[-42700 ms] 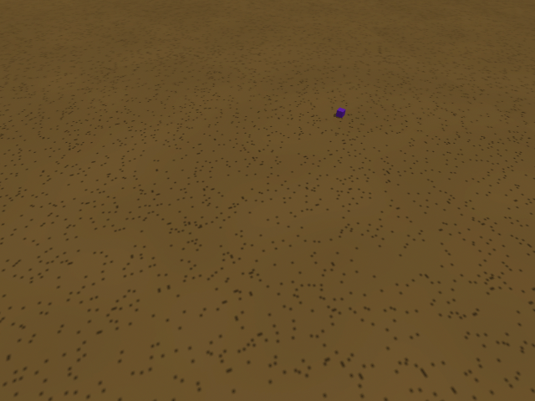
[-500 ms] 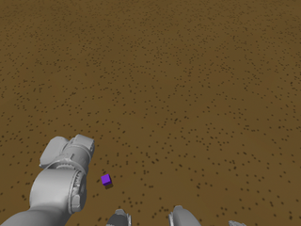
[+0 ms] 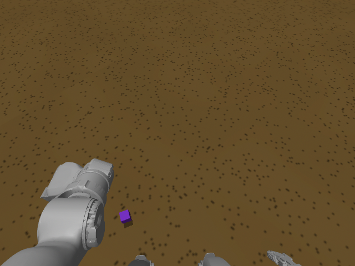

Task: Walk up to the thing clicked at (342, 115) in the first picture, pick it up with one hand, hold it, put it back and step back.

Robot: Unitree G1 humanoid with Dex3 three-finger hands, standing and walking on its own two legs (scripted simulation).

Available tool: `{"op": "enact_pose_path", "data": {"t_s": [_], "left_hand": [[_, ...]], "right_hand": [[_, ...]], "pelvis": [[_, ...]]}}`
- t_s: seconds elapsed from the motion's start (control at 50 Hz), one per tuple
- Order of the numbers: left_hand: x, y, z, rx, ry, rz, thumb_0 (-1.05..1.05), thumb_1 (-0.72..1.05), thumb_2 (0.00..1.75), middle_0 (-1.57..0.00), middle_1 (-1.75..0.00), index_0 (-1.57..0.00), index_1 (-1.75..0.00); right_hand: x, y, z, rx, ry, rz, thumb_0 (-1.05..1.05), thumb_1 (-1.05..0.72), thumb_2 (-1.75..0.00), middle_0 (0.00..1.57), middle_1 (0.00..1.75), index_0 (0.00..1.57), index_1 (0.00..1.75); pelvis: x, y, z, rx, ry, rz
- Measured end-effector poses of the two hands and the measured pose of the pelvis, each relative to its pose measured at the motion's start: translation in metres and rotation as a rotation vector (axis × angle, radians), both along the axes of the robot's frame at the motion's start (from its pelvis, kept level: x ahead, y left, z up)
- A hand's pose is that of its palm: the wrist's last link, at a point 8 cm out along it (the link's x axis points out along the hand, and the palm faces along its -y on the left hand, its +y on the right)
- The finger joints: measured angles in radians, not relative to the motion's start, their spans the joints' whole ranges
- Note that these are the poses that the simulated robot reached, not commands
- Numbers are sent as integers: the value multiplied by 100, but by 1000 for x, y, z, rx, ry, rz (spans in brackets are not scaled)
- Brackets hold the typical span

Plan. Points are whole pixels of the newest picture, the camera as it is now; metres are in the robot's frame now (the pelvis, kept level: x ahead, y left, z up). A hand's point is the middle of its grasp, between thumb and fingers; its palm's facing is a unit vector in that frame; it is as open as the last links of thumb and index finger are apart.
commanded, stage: go down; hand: left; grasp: from above
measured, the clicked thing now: (125, 216) +0.43 +0.27 -0.69
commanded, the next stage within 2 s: none
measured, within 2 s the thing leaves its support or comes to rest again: neither
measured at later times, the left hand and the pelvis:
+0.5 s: hand (92, 186) +0.38 +0.26 -0.16, palm faces +0.00 -0.45 -0.89, open 11.8 cm; pelvis -0.02 +0.00 -0.07, yaw -1 degrees
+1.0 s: hand (93, 188) +0.39 +0.27 -0.20, palm faces +0.00 -0.47 -0.88, open 13.3 cm; pelvis -0.03 +0.01 -0.12, yaw -2 degrees
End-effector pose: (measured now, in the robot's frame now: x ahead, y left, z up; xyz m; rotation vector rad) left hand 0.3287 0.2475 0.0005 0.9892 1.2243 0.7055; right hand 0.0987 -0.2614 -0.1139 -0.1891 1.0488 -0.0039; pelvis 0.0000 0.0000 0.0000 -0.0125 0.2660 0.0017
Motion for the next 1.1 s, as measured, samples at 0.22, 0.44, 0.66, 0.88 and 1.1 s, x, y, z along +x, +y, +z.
{"op": "enact_pose_path", "data": {"t_s": [0.22,0.44,0.66,0.88,1.1], "left_hand": [[10,14,-52,3,-7,34,0,-9,69,-34,-82,-36,-81],[40,17,-92,-29,-52,13,0,-12,70,-34,-82,-36,-81],[53,26,-126,-44,-73,21,0,-23,77,-26,-92,-28,-92],[58,31,-141,-48,-77,-7,0,-35,86,-19,-99,-20,-99],[62,36,-149,-44,-79,2,0,-40,91,-17,-99,-17,-100]], "right_hand": [[-7,5,-30,-1,103,54,1,-88,-88,20,30,20,30],[-39,-3,-65,-27,204,18,1,-89,-88,20,30,20,30],[-71,0,-99,-26,262,-32,1,-90,-89,19,30,20,30],[-85,7,-119,-16,276,-61,1,-91,-90,20,30,20,30],[-93,1,-133,-35,283,-67,1,-91,-90,20,30,20,30]], "pelvis": [[-4,0,-25,-7,93,0],[-13,3,-62,-22,193,4],[-22,7,-95,-33,245,-2],[-29,9,-112,-39,266,-5],[-33,8,-128,-40,285,-9]]}}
